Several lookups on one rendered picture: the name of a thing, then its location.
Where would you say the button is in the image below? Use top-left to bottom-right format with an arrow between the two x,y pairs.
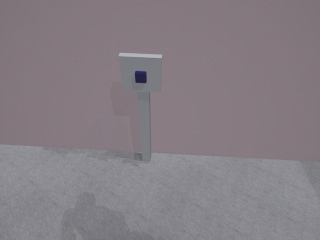
135,71 -> 147,83

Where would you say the panel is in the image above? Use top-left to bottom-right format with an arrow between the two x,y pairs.
118,52 -> 162,162

